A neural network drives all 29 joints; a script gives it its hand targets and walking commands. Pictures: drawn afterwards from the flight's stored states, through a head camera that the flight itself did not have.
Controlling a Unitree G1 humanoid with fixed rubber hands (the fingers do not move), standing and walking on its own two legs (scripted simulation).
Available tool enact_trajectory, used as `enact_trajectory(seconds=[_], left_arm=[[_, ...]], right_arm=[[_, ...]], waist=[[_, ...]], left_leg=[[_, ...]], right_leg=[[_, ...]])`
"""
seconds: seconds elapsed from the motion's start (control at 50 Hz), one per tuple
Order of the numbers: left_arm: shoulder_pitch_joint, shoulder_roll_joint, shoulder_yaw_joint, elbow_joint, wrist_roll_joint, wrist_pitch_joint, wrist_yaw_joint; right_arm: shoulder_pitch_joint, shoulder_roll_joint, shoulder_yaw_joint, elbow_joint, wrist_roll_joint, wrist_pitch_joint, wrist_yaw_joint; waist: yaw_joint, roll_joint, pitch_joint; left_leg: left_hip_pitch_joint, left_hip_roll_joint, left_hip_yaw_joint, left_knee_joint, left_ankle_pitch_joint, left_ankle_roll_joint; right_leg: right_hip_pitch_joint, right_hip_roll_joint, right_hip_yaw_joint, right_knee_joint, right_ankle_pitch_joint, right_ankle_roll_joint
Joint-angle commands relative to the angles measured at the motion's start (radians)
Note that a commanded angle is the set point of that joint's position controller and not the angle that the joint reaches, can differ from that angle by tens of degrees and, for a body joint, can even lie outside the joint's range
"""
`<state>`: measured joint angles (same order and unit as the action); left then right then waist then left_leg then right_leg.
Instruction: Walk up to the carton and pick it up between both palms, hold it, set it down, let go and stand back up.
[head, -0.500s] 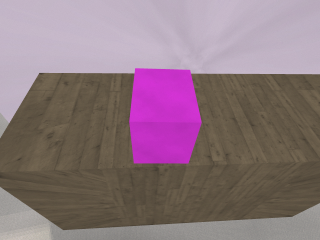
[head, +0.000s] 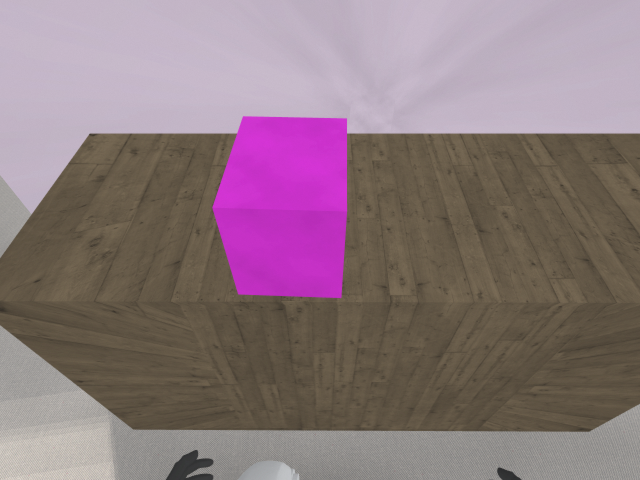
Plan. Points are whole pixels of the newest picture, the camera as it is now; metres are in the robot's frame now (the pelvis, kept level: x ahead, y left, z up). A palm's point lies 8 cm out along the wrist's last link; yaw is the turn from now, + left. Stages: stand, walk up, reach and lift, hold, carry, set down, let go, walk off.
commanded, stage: walk up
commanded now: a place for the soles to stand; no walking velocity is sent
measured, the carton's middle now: (292, 207) +0.51 +0.06 +0.05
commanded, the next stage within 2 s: none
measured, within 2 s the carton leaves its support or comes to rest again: neither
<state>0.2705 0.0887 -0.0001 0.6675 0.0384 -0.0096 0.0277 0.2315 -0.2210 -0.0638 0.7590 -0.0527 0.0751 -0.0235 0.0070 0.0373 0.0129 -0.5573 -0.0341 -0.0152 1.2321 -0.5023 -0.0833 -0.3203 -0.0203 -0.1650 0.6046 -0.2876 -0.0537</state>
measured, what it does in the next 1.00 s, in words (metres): steps on the spot: left foot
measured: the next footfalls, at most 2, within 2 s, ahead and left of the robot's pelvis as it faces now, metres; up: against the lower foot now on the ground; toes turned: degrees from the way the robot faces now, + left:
left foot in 0.26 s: +0.07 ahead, +0.16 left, +0.00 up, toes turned +6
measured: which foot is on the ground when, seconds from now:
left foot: up 0.00-0.24, down 0.26-1.00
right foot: down 0.00-1.00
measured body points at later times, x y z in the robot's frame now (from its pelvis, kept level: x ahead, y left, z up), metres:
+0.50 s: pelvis +0.01 +0.05 +0.01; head +0.00 +0.05 +0.46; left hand +0.02 +0.27 -0.13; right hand +0.14 -0.14 -0.12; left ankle +0.03 +0.16 -0.73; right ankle +0.03 -0.09 -0.73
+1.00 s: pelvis +0.03 +0.06 +0.01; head +0.03 +0.06 +0.46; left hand +0.12 +0.27 -0.12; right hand +0.09 -0.16 -0.13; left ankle +0.03 +0.16 -0.73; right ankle +0.03 -0.09 -0.73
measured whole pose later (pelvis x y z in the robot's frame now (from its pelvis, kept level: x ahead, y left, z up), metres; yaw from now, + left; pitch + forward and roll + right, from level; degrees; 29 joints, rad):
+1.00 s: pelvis +0.03 +0.06 +0.01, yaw -3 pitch -2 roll +1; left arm 0.29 0.13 0.02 0.84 0.03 -0.02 0.02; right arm 0.29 -0.14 -0.03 0.85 -0.01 0.00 0.01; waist 0.00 0.00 0.02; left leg -0.16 0.02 0.17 0.48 -0.28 0.03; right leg -0.20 -0.06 0.02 0.50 -0.26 0.05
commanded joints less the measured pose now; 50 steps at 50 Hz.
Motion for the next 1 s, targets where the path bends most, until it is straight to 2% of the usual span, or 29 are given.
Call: enact_trajectory(seconds=[0.0,0.08,0.12,0.14,0.18,0.2,0.22,0.24,0.26,0.28,0.3,0.32,0.34,0.4,0.46,0.5,0.54,0.6,0.62,0.7,0.74,0.76,0.8,0.84,0.86,0.88,0.94,0.96,0.98], left_arm=[[0.081,0.156,0.072,-0.078,0.005,-0.082,0.048],[0.088,0.158,0.064,-0.06,0.001,-0.089,0.042],[0.055,0.16,0.067,-0.062,-0.001,-0.079,0.029],[0.047,0.179,0.072,-0.062,-0.002,-0.07,0.019],[0.047,0.186,0.07,-0.057,-0.012,-0.052,0.003],[0.044,0.198,0.073,-0.032,-0.021,-0.04,-0.007],[0.058,0.191,0.068,-0.027,-0.03,-0.032,-0.018],[0.088,0.153,0.054,-0.02,-0.03,-0.031,-0.028],[0.101,0.099,0.03,-0.027,-0.04,-0.031,-0.039],[0.114,0.091,0.024,-0.023,-0.031,-0.021,-0.035],[0.086,0.097,0.027,-0.025,-0.017,-0.017,-0.035],[0.097,0.102,0.029,-0.013,-0.02,-0.02,-0.038],[0.133,0.099,0.025,0.014,-0.028,-0.023,-0.041],[0.154,0.15,0.04,0.034,-0.019,-0.037,-0.044],[0.124,0.147,0.04,0.043,-0.016,-0.043,-0.04],[0.133,0.142,0.042,0.058,-0.023,-0.047,-0.036],[0.123,0.142,0.044,0.065,-0.018,-0.045,-0.032],[0.135,0.118,0.038,0.077,-0.02,-0.043,-0.029],[0.12,0.125,0.042,0.079,-0.014,-0.041,-0.028],[0.115,0.132,0.041,0.091,-0.015,-0.037,-0.024],[0.095,0.131,0.046,0.091,-0.018,-0.036,-0.02],[0.099,0.132,0.045,0.09,-0.017,-0.036,-0.02],[0.078,0.135,0.045,0.09,-0.012,-0.034,-0.016],[0.07,0.139,0.041,0.093,-0.011,-0.032,-0.013],[0.065,0.135,0.041,0.093,-0.013,-0.032,-0.012],[0.069,0.134,0.04,0.1,-0.013,-0.031,-0.012],[0.055,0.129,0.035,0.098,-0.008,-0.027,-0.01],[0.047,0.133,0.034,0.097,-0.007,-0.027,-0.011],[0.049,0.131,0.034,0.098,-0.009,-0.028,-0.01]], right_arm=[[-0.092,-0.024,0.0,-0.123,-0.009,-0.018,0.034],[-0.115,0.021,0.008,-0.123,0.001,-0.025,0.055],[-0.095,0.028,0.01,-0.125,0.003,-0.033,0.057],[-0.074,0.053,0.02,-0.123,0.01,-0.04,0.056],[-0.027,0.05,0.02,-0.111,0.014,-0.053,0.05],[0.011,0.064,0.019,-0.101,0.013,-0.065,0.044],[0.053,0.048,0.016,-0.082,0.01,-0.076,0.038],[0.077,0.013,0.004,-0.088,0.003,-0.087,0.034],[0.07,-0.035,-0.01,-0.108,0.004,-0.097,0.023],[0.039,-0.073,-0.023,-0.113,0.018,-0.1,0.016],[0.001,-0.054,-0.015,-0.11,0.031,-0.098,0.012],[-0.032,-0.033,-0.004,-0.106,0.038,-0.097,0.012],[-0.05,-0.035,-0.003,-0.11,0.035,-0.094,0.015],[-0.031,0.004,0.009,-0.092,0.047,-0.1,0.029],[-0.017,0.012,0.013,-0.068,0.046,-0.113,0.031],[-0.009,0.008,0.009,-0.05,0.043,-0.115,0.031],[0.003,0.005,0.009,-0.048,0.044,-0.116,0.031],[-0.011,0.01,0.012,-0.033,0.043,-0.117,0.028],[-0.002,0.004,0.01,-0.03,0.04,-0.115,0.029],[0.014,-0.004,0.011,-0.015,0.04,-0.114,0.031],[0.029,-0.004,0.017,-0.014,0.044,-0.114,0.028],[0.026,-0.005,0.014,-0.007,0.042,-0.112,0.028],[0.039,-0.015,0.011,-0.004,0.039,-0.11,0.027],[0.036,-0.022,0.01,-0.002,0.037,-0.108,0.027],[0.047,-0.033,0.007,0.002,0.041,-0.108,0.026],[0.054,-0.02,0.012,0.005,0.039,-0.107,0.028],[0.052,-0.027,0.011,0.001,0.04,-0.101,0.028],[0.064,-0.025,0.012,0.003,0.042,-0.101,0.028],[0.058,-0.026,0.01,0.002,0.038,-0.1,0.029]], waist=[[0.053,-0.025,-0.032],[0.052,-0.126,-0.035],[0.037,-0.195,-0.036],[0.031,-0.225,-0.044],[0.015,-0.182,-0.039],[-0.009,-0.182,-0.025],[-0.021,-0.143,-0.03],[-0.022,-0.052,-0.063],[-0.018,0.076,-0.067],[-0.001,0.08,-0.039],[0.001,0.038,0.021],[0.021,0.018,0.055],[0.033,0.033,0.06],[0.018,0.053,0.052],[0.007,0.003,0.033],[0.009,-0.033,0.029],[-0.001,-0.028,0.002],[0.019,-0.004,-0.004],[0.014,-0.034,-0.002],[0.014,-0.055,0.016],[0.008,-0.033,0.003],[0.012,-0.057,-0.015],[0.003,-0.031,-0.018],[0.01,-0.067,0.008],[0.004,-0.041,0.016],[0.005,-0.062,0.003],[0.005,-0.03,0.027],[-0.004,-0.054,0.029],[0.002,-0.047,0.034]], left_leg=[[-0.222,0.071,-0.114,-0.101,0.003,0.021],[-0.099,0.062,-0.04,-0.304,0.031,0.035],[0.017,0.077,-0.005,-0.401,0.041,0.046],[0.095,0.067,0.036,-0.481,0.024,0.052],[0.254,0.037,0.078,-0.632,0.1,0.073],[0.327,0.038,0.088,-0.775,0.244,0.079],[0.402,0.045,0.073,-0.83,0.347,0.081],[0.49,0.108,-0.02,-0.819,0.374,0.104],[0.472,0.243,-0.213,-0.903,0.239,0.148],[0.3,0.315,-0.311,-0.967,0.049,0.218],[0.21,0.286,-0.272,-0.985,-0.014,0.224],[0.198,0.243,-0.194,-0.974,0.025,0.2],[0.226,0.204,-0.133,-0.951,0.041,0.172],[0.243,0.165,-0.093,-0.949,0.097,0.145],[0.279,0.17,-0.072,-0.919,0.212,0.147],[0.32,0.147,-0.027,-0.894,0.278,0.135],[0.323,0.162,-0.032,-0.897,0.321,0.137],[0.333,0.151,0.007,-0.892,0.34,0.134],[0.325,0.153,0.014,-0.893,0.317,0.13],[0.358,0.15,0.036,-0.882,0.334,0.129],[0.359,0.151,0.042,-0.877,0.382,0.126],[0.37,0.149,0.054,-0.871,0.382,0.122],[0.373,0.146,0.065,-0.877,0.395,0.119],[0.381,0.152,0.077,-0.873,0.389,0.118],[0.387,0.155,0.076,-0.865,0.41,0.117],[0.384,0.157,0.079,-0.864,0.422,0.118],[0.368,0.161,0.086,-0.877,0.36,0.121],[0.368,0.156,0.093,-0.882,0.353,0.116],[0.39,0.156,0.097,-0.876,0.371,0.118]], right_leg=[[0.32,-0.421,0.472,-0.355,-0.092,-0.17],[0.291,-0.341,0.32,-0.346,-0.009,-0.127],[0.208,-0.318,0.268,-0.358,-0.067,-0.11],[0.164,-0.299,0.203,-0.345,-0.062,-0.098],[0.061,-0.263,0.167,-0.288,-0.025,-0.078],[0.03,-0.238,0.122,-0.226,0.066,-0.047],[-0.009,-0.206,0.089,-0.164,0.085,-0.014],[-0.085,-0.189,0.065,-0.101,0.018,0.028],[-0.146,-0.121,0.031,-0.025,-0.13,0.085],[-0.06,-0.068,0.051,0.002,-0.217,0.093],[0.026,-0.066,0.076,-0.022,-0.172,0.084],[0.035,-0.06,0.081,-0.08,-0.087,0.083],[0.036,-0.071,0.09,-0.12,-0.019,0.082],[0.073,-0.084,0.141,-0.161,0.027,0.071],[0.106,-0.082,0.152,-0.175,0.077,0.073],[0.098,-0.089,0.174,-0.199,0.127,0.073],[0.135,-0.086,0.171,-0.179,0.151,0.075],[0.139,-0.092,0.173,-0.186,0.163,0.077],[0.148,-0.086,0.177,-0.184,0.158,0.075],[0.117,-0.086,0.19,-0.197,0.192,0.073],[0.131,-0.085,0.19,-0.181,0.199,0.075],[0.136,-0.083,0.187,-0.179,0.21,0.076],[0.144,-0.088,0.189,-0.163,0.214,0.074],[0.104,-0.071,0.181,-0.166,0.21,0.079],[0.108,-0.081,0.191,-0.165,0.233,0.075],[0.116,-0.077,0.19,-0.162,0.229,0.075],[0.098,-0.073,0.2,-0.158,0.203,0.075],[0.093,-0.072,0.197,-0.161,0.198,0.075],[0.074,-0.07,0.198,-0.161,0.2,0.075]])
